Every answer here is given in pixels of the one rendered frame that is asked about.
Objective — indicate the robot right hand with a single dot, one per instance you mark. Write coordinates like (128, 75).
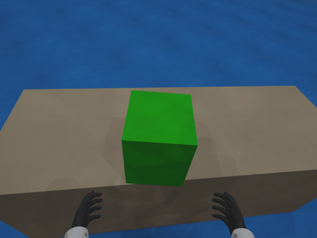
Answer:
(234, 219)

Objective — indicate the right robot forearm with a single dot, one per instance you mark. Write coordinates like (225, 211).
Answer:
(242, 233)

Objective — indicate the carton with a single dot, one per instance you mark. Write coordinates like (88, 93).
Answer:
(159, 138)

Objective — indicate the left robot forearm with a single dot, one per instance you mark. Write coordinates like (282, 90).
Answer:
(77, 232)

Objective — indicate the pedestal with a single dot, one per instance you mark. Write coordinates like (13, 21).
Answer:
(257, 143)

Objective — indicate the robot left hand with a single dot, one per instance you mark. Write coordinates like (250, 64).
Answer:
(82, 217)

